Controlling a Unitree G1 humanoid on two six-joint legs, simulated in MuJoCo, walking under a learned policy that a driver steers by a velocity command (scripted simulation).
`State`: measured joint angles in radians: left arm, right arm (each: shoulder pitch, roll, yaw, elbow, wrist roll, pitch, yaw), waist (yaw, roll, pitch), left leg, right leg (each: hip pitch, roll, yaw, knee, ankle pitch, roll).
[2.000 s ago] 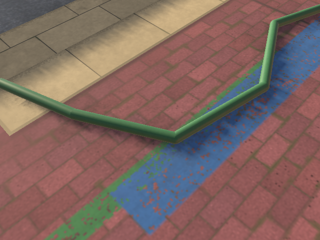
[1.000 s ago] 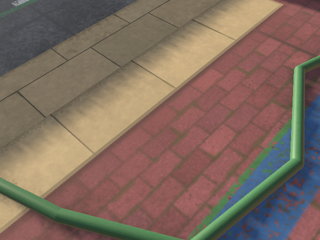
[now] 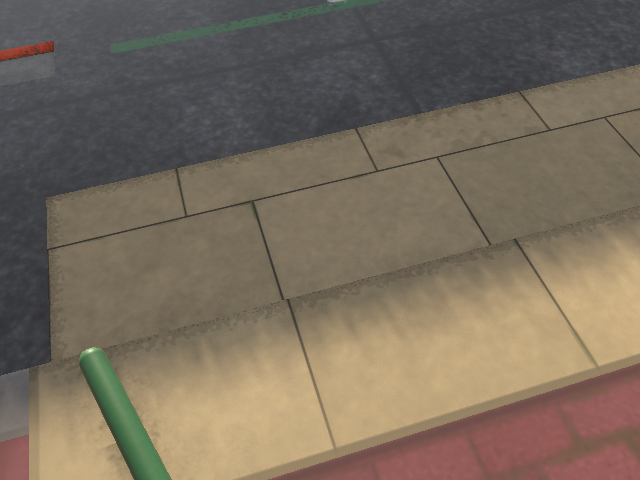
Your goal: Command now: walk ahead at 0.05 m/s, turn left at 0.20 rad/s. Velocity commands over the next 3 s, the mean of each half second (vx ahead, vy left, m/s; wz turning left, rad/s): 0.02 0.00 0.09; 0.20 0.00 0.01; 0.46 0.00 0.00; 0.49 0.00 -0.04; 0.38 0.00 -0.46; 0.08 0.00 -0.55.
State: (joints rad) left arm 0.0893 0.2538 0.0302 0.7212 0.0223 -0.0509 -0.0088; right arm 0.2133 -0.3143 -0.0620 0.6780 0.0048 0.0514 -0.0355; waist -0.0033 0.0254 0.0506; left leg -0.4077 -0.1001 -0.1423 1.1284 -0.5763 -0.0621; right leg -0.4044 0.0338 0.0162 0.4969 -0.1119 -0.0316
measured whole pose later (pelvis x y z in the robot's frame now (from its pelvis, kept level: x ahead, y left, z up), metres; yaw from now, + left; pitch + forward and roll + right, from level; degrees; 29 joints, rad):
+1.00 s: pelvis +0.12 +0.00 +0.01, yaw -1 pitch +0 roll +0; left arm 0.29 0.25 0.05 1.01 -0.01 -0.09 -0.03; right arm 0.32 -0.27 -0.06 0.89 0.04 -0.08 -0.01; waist 0.03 0.02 0.01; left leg -0.37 0.03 -0.03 1.19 -0.32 0.05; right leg -0.15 0.03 -0.02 0.40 -0.25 -0.05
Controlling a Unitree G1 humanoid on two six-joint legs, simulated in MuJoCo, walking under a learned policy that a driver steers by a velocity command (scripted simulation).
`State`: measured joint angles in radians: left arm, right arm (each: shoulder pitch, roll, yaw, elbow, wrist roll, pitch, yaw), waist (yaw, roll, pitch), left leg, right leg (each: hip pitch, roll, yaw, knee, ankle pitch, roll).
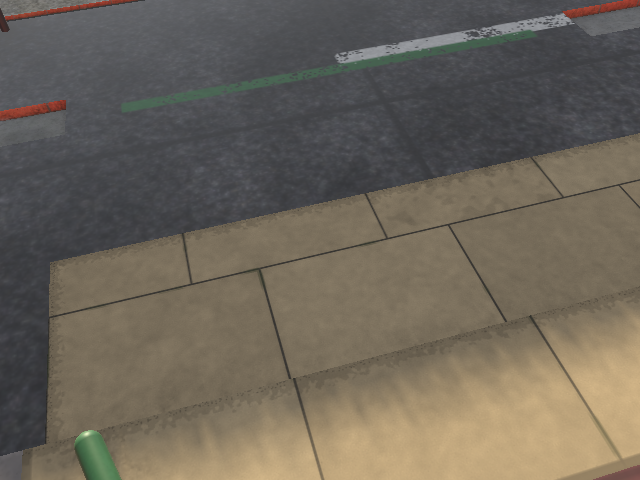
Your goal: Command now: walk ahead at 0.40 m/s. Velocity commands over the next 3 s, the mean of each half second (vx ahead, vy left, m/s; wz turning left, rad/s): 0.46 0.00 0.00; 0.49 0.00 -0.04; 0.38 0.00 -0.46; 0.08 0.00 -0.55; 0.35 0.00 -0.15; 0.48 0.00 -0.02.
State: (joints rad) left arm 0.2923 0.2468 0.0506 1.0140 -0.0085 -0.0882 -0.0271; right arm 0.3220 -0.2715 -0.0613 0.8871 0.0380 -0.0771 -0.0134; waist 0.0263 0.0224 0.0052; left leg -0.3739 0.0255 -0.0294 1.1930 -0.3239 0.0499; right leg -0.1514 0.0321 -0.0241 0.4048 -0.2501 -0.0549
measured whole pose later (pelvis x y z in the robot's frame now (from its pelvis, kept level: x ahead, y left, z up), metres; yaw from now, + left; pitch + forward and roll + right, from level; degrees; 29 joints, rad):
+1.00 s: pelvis +0.50 +0.10 -0.01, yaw -1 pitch -2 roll -2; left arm 0.34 0.23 0.07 1.00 0.01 -0.08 0.02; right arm 0.08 -0.22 -0.08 0.94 0.02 -0.07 0.01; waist 0.05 0.01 0.03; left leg -0.56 0.11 -0.02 0.77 -0.01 -0.03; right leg 0.00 0.07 0.00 0.37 -0.33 -0.05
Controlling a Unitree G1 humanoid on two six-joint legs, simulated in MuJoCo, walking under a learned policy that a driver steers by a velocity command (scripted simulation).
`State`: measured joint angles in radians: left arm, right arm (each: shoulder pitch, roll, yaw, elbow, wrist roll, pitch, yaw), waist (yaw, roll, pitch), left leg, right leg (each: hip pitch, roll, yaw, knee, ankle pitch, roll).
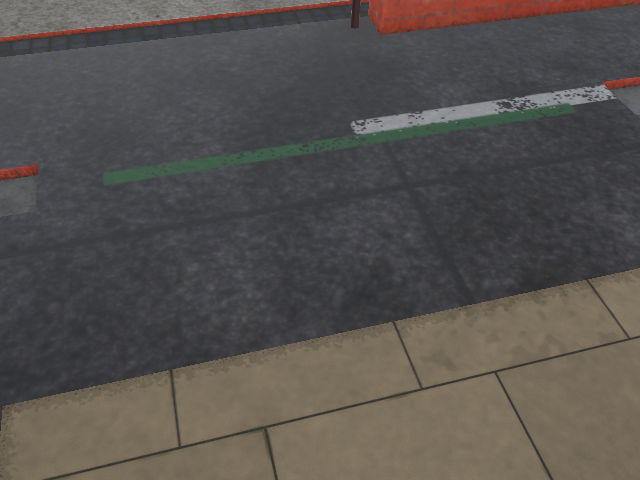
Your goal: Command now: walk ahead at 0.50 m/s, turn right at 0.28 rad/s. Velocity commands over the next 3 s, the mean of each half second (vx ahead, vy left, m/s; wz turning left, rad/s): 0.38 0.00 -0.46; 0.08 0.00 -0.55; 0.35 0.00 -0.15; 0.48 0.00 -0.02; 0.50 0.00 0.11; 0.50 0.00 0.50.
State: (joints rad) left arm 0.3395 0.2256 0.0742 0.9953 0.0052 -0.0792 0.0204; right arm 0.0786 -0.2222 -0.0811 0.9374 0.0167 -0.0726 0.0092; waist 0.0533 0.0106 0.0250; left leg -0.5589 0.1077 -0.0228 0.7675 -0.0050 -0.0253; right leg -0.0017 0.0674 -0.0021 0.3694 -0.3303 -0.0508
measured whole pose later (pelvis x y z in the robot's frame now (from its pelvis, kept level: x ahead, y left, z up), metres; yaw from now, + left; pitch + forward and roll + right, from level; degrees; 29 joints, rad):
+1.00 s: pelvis +0.39 -0.02 -0.13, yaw -33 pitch +2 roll +2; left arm 0.23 0.25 0.04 0.74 0.00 0.05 0.06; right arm 0.13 -0.25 -0.07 0.62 -0.02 0.02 -0.06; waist 0.03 0.03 0.00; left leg -0.72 0.02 -0.13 1.11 -0.16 -0.14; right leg -0.44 0.10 0.19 0.58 -0.17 -0.05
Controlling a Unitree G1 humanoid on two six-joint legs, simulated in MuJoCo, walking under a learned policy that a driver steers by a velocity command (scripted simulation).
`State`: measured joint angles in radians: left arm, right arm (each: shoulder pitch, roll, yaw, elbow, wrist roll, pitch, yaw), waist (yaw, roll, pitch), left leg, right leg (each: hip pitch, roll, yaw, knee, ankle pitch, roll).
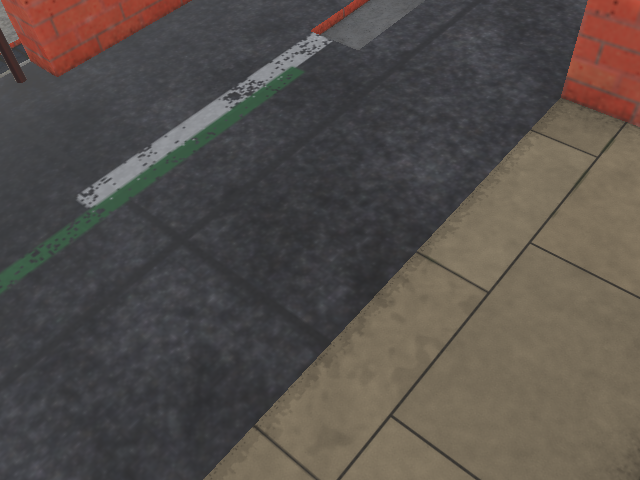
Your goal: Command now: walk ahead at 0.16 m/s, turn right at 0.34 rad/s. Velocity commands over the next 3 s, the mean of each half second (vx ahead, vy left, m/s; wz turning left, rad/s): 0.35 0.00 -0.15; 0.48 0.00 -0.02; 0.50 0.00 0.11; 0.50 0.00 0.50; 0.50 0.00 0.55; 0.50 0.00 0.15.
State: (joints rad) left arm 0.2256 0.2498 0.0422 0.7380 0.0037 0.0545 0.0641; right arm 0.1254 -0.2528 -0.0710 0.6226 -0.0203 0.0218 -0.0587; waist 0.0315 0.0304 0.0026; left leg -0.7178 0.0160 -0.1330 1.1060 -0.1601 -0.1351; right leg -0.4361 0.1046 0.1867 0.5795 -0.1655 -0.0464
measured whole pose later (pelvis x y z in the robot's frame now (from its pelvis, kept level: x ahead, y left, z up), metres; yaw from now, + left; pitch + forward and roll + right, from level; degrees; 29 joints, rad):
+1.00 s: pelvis +0.44 +0.04 +0.01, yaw -3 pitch +2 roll -3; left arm 0.35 0.27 0.06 0.89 -0.02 -0.08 -0.01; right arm 0.11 -0.27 -0.06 0.66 0.01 -0.09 0.02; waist 0.07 0.04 0.01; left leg -0.65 0.09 -0.02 0.70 0.03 0.01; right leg -0.02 0.05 -0.02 0.29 -0.31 -0.01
